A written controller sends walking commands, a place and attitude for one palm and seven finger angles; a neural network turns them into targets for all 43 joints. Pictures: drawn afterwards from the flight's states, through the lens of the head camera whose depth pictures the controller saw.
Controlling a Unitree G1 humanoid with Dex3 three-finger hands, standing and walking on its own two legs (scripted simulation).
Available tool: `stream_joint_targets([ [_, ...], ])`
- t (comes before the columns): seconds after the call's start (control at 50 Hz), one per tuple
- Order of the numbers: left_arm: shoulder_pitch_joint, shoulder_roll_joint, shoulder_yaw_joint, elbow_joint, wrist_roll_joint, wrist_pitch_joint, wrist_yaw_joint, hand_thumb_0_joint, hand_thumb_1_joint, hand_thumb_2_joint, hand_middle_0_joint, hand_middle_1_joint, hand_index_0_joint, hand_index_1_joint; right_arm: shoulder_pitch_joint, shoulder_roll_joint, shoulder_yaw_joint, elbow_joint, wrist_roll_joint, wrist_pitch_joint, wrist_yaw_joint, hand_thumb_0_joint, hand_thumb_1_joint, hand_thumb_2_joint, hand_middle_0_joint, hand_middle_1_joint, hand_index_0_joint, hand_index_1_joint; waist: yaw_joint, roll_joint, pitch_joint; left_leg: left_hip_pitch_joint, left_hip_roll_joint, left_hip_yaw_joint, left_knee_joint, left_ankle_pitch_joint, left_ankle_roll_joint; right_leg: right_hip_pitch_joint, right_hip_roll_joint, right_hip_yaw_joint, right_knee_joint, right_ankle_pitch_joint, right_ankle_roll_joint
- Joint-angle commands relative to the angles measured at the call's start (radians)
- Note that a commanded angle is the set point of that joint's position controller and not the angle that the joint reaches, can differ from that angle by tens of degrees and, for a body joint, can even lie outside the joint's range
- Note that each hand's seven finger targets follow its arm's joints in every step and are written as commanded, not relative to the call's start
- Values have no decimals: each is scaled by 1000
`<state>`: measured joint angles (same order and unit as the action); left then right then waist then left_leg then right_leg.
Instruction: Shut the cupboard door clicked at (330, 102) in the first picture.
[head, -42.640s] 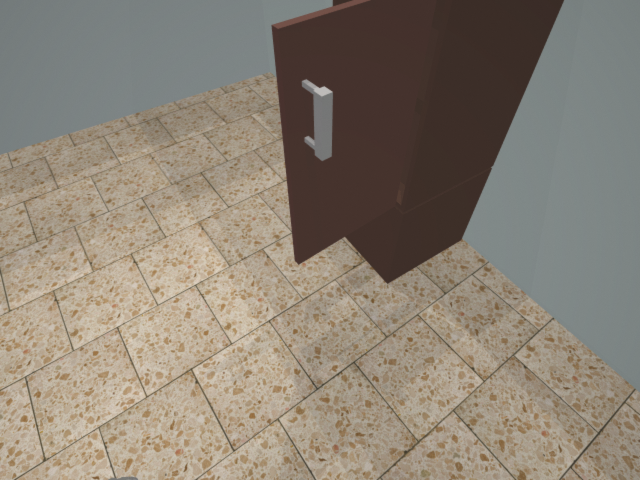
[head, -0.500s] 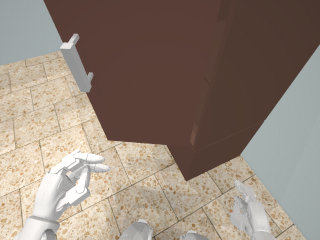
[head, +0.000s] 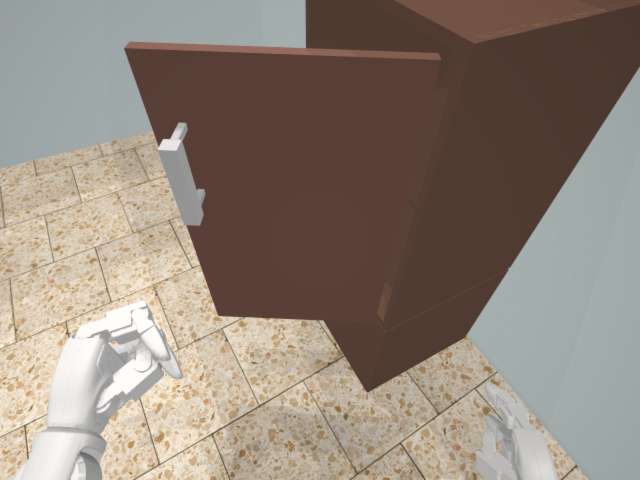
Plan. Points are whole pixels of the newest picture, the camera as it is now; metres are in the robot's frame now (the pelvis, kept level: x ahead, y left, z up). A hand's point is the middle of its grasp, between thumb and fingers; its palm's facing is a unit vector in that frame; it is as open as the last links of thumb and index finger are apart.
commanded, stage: raise the hand and make a fist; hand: left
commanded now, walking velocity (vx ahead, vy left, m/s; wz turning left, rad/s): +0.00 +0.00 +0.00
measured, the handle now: (187, 175) +0.47 +0.22 +0.13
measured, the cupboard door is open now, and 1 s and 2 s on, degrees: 60 60 60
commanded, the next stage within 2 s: bring the fist close to the handle in 0.72 s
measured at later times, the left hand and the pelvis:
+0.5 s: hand (144, 325) +0.24 +0.20 +0.13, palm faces +0.01 -1.00 -0.02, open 3.1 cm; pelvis +0.01 +0.01 +0.02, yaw +1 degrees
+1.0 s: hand (151, 320) +0.24 +0.19 +0.13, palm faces +0.11 -0.99 -0.06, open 3.1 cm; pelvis +0.00 -0.02 +0.02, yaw +1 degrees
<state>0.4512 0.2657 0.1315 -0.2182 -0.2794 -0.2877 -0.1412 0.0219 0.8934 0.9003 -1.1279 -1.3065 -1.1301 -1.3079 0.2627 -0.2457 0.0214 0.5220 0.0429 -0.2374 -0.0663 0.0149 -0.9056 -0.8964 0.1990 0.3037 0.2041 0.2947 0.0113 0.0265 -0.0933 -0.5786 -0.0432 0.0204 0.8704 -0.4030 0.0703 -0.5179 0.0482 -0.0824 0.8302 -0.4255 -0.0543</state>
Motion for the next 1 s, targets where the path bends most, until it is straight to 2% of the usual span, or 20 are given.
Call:
stream_joint_targets([
  [0.0, -81, 55, 44, -190, -22, -7, -3, 0, 900, 900, -1300, -1500, -1300, -1500, -65, -125, -29, -152, 3, -45, 3, 0, -900, -900, 200, 300, 200, 300, 1, 36, -75, 168, 59, -133, -214, 156, -58, 26, -16, 18, -141, 162, 20],
  [0.06, -113, 48, -5, -151, -6, 91, -56, 0, 900, 900, -1300, -1500, -1300, -1500, -59, -135, -25, -154, 16, -41, -1, 0, -900, -900, 200, 300, 200, 300, -8, 7, -27, 172, 64, -136, -239, 160, -51, 49, -20, 25, -177, 177, 24],
  [0.12, -208, 113, 49, -200, -1, 150, -67, 0, 900, 900, -1300, -1500, -1300, -1500, -66, -134, -18, -157, 15, -41, -14, 0, -900, -900, 200, 300, 200, 300, 2, 0, -50, 211, 63, -145, -269, 160, -52, 84, -21, 25, -202, 175, 23],
  [0.14, -228, 155, 97, -218, -3, 154, -54, 0, 900, 900, -1300, -1500, -1300, -1500, -67, -134, -17, -152, 11, -40, -17, 0, -900, -900, 200, 300, 200, 300, 9, 2, -68, 227, 62, -142, -270, 180, -52, 105, -20, 26, -205, 188, 21],
  [0.2, -294, 168, 151, -296, -14, 130, -22, 0, 900, 900, -1300, -1500, -1300, -1500, -79, -112, -6, -147, 3, -45, -16, 0, -900, -900, 200, 300, 200, 300, 28, 62, -138, 307, 62, -145, -286, 279, -76, 136, -17, 16, -203, 241, 14],
  [0.24, -323, 174, 169, -299, -22, 111, -8, 0, 900, 900, -1300, -1500, -1300, -1500, -82, -112, -1, -128, -1, -47, -13, 0, -900, -900, 200, 300, 200, 300, 30, 68, -133, 322, 64, -145, -292, 308, -85, 150, -13, 14, -209, 254, 10],
  [0.3, -334, 119, 118, -226, -25, 126, -25, 0, 900, 900, -1300, -1500, -1300, -1500, -88, -114, -1, -106, 6, -51, -7, 0, -900, -900, 200, 300, 200, 300, 16, 72, -90, 330, 68, -152, -311, 283, -89, 136, -14, 10, -231, 239, 14],
  [0.36, -234, 56, 53, -124, -24, 201, -77, 0, 900, 900, -1300, -1500, -1300, -1500, -79, -124, -9, -104, 15, -47, -4, 0, -900, -900, 200, 300, 200, 300, 17, 29, -64, 316, 63, -138, -315, 310, -83, 162, -21, 10, -251, 279, 17],
  [0.4, -215, 66, 50, -131, -22, 249, -100, 0, 900, 900, -1300, -1500, -1300, -1500, -81, -129, -16, -111, 19, -40, -6, 0, -900, -900, 200, 300, 200, 300, 23, 13, -75, 320, 61, -130, -317, 327, -80, 178, -24, 14, -260, 302, 21],
  [0.44, -210, 115, 101, -140, -22, 272, -98, 0, 900, 900, -1300, -1500, -1300, -1500, -88, -134, -15, -119, 13, -31, -9, 0, -900, -900, 200, 300, 200, 300, 34, -36, -76, 304, 55, -122, -316, 336, -71, 207, -24, 19, -268, 321, 21],
  [0.54, -327, 188, 200, -276, -24, 172, -17, 0, 900, 900, -1300, -1500, -1300, -1500, -108, -118, -9, -119, -6, -31, -11, 0, -900, -900, 200, 300, 200, 300, 43, 0, -106, 322, 51, -116, -325, 301, -70, 205, -19, 25, -267, 265, 16],
  [0.6, -326, 123, 143, -265, -12, 103, 4, 0, 900, 900, -1300, -1500, -1300, -1500, -107, -106, -7, -103, -4, -44, -2, 0, -900, -900, 200, 300, 200, 300, 26, 95, -81, 344, 51, -116, -323, 280, -77, 165, -19, 24, -263, 237, 12],
  [0.62, -320, 107, 121, -247, -11, 94, 1, 0, 900, 900, -1300, -1500, -1300, -1500, -103, -109, -7, -96, -4, -47, 1, 0, -900, -900, 200, 300, 200, 300, 18, 88, -73, 341, 52, -121, -323, 267, -78, 159, -19, 22, -263, 230, 13],
  [0.7, -256, 80, 58, -164, -3, 141, -53, 0, 900, 900, -1300, -1500, -1300, -1500, -97, -124, -15, -96, 6, -47, 0, 0, -900, -900, 200, 300, 200, 300, 9, 58, -52, 305, 45, -107, -316, 221, -55, 171, -29, 39, -285, 225, 19],
  [0.76, -218, 98, 75, -117, -13, 201, -80, 0, 900, 900, -1300, -1500, -1300, -1500, -102, -129, -18, -105, 12, -37, -8, 0, -900, -900, 200, 300, 200, 300, 14, -31, -23, 263, 40, -96, -314, 192, -40, 186, -37, 59, -316, 206, 29],
  [0.8, -260, 134, 119, -158, -21, 208, -71, 0, 900, 900, -1300, -1500, -1300, -1500, -115, -127, -16, -113, 10, -34, -15, 0, -900, -900, 200, 300, 200, 300, 22, -35, -39, 265, 36, -90, -311, 192, -37, 199, -40, 70, -322, 195, 32],
  [0.84, -354, 196, 186, -181, -25, 179, -40, 0, 900, 900, -1300, -1500, -1300, -1500, -117, -126, -15, -103, 4, -31, -22, 0, -900, -900, 200, 300, 200, 300, 18, -58, -47, 261, 35, -86, -303, 195, -35, 206, -42, 84, -327, 176, 36],
  [0.86, -400, 179, 182, -193, -25, 160, -30, 0, 900, 900, -1300, -1500, -1300, -1500, -127, -117, -10, -105, 2, -33, -21, 0, -900, -900, 200, 300, 200, 300, 18, -23, -63, 269, 33, -85, -304, 197, -34, 205, -43, 87, -325, 176, 34],
  [0.9, -493, 212, 223, -145, -28, 118, -11, 0, 900, 900, -1300, -1500, -1300, -1500, -123, -114, -8, -79, 2, -34, -24, 0, -900, -900, 200, 300, 200, 300, 6, -13, -61, 264, 32, -82, -294, 181, -35, 195, -43, 99, -325, 152, 36],
  [0.98, -564, 182, 167, -18, -28, 86, -48, 0, 900, 900, -1300, -1500, -1300, -1500, -127, -117, -3, -53, 10, -42, -22, 0, -900, -900, 200, 300, 200, 300, -11, 44, -47, 251, 26, -72, -273, 160, -35, 185, -58, 136, -338, 134, 38],
])
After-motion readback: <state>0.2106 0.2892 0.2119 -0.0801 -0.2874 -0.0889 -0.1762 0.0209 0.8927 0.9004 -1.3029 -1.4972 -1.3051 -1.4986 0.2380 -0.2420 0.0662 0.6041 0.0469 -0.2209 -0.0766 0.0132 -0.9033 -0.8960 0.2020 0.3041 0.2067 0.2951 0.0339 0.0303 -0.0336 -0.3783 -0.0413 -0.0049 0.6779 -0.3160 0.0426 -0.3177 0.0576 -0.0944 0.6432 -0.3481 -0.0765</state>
